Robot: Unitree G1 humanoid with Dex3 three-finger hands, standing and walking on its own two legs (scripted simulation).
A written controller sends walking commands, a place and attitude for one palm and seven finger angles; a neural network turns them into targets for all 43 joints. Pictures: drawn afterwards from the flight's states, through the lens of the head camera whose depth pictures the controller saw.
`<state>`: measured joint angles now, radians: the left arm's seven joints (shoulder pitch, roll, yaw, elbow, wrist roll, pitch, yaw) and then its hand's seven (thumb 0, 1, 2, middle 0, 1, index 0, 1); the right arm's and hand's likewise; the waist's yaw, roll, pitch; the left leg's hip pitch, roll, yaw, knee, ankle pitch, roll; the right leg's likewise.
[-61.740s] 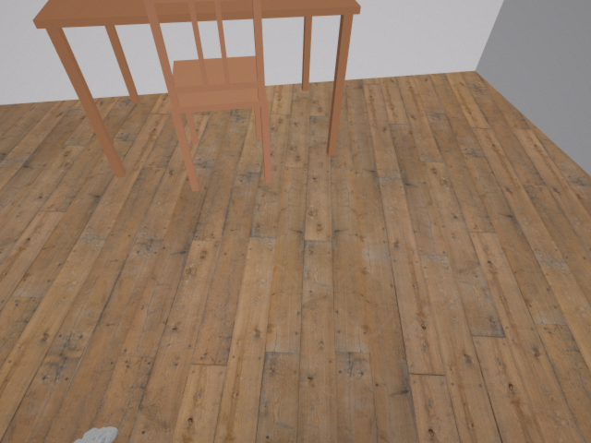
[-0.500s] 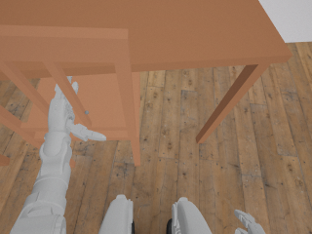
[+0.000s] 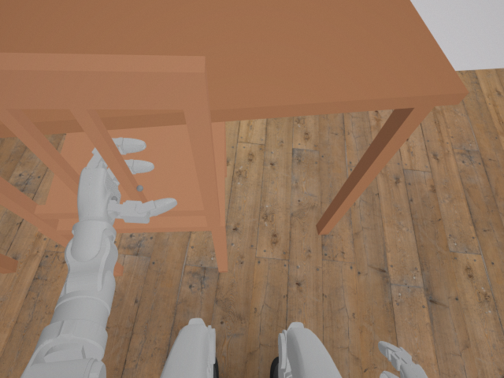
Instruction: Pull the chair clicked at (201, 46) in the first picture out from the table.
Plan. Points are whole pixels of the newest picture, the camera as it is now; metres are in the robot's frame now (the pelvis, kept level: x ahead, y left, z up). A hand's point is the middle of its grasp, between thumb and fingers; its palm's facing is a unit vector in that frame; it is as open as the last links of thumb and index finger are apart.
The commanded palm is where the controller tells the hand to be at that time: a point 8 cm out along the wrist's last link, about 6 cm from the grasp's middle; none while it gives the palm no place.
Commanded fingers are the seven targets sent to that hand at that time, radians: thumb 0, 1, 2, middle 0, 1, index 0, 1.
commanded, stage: hook a spindle and tug to test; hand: left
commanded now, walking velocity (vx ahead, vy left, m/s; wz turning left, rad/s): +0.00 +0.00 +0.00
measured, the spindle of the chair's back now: (62, 169) +0.42 +0.29 +0.03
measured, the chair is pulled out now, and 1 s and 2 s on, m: -0.09 -0.06 0.05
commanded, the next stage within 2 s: step backward, pulling the chair out in 0.90 s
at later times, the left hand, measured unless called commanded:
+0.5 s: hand (140, 192) +0.39 +0.18 +0.02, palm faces +0.05 -1.00 -0.02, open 5.0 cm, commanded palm +0.36 +0.22 +0.02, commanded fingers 0.00 0.90 0.90 -0.50 -1.45 -0.50 -1.45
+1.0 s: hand (141, 206) +0.37 +0.17 +0.02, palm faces +0.05 -1.00 -0.02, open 5.0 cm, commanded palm +0.35 +0.22 +0.02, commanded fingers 0.00 0.90 0.90 -0.50 -1.45 -0.50 -1.45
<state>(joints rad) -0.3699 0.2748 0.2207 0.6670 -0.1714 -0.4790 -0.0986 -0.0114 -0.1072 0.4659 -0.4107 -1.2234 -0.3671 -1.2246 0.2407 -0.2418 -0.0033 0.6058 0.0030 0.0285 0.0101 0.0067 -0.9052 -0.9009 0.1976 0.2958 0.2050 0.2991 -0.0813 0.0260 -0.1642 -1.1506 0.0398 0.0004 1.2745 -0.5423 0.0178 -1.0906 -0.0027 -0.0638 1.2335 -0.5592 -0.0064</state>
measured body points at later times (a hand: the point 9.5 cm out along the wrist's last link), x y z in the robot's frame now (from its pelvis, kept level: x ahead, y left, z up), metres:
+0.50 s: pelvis +0.01 +0.00 +0.01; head +0.13 +0.02 +0.44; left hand +0.38 +0.23 +0.02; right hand +0.13 -0.25 -0.11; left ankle +0.03 +0.11 -0.62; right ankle +0.01 -0.12 -0.62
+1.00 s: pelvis +0.01 +0.00 +0.00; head +0.13 +0.02 +0.44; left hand +0.36 +0.22 +0.02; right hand +0.15 -0.25 -0.11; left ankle +0.03 +0.11 -0.62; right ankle +0.01 -0.12 -0.62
